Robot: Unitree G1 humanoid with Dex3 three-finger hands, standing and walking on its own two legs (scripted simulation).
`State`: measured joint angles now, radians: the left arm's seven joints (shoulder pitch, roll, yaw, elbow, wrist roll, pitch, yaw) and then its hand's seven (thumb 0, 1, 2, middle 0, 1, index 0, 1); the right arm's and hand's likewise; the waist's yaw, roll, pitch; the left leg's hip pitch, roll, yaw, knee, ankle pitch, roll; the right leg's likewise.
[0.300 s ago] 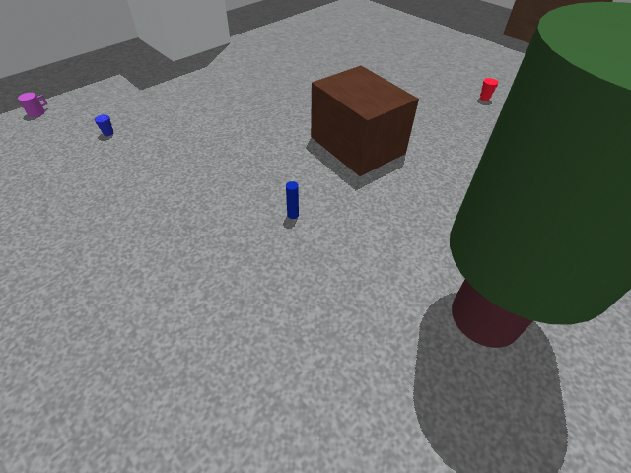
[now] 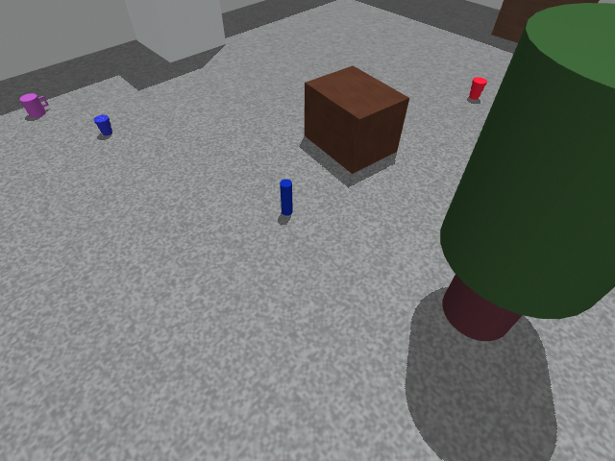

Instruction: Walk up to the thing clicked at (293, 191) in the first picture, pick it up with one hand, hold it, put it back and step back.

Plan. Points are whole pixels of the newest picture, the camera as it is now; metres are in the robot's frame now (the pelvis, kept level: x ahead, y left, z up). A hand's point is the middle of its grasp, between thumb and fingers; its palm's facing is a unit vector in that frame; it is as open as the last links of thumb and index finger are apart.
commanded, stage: stand
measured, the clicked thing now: (286, 197) +1.29 +0.10 -0.69
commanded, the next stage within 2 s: walk up in 0.82 s
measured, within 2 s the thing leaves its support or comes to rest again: neither
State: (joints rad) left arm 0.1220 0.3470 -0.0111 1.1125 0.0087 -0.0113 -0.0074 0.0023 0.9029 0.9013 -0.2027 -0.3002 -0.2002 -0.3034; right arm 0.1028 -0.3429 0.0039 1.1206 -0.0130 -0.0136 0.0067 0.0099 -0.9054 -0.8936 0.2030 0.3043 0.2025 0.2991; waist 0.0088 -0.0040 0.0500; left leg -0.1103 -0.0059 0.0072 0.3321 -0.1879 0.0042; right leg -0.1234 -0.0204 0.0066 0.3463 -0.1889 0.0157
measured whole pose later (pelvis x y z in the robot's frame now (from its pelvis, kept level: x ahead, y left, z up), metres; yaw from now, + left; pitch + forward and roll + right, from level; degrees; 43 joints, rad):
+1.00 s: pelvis -0.02 -0.03 +0.00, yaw +12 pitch +0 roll +0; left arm 0.00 0.39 0.07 0.92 0.01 0.03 -0.03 0.00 0.90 0.90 -0.20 -0.30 -0.20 -0.30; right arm 0.23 -0.35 -0.05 1.00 -0.03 0.02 -0.01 0.01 -0.90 -0.89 0.21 0.30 0.21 0.30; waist -0.02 -0.02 0.13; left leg -0.22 -0.05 -0.20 0.35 -0.12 -0.02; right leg -0.31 0.03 0.06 0.73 -0.46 -0.02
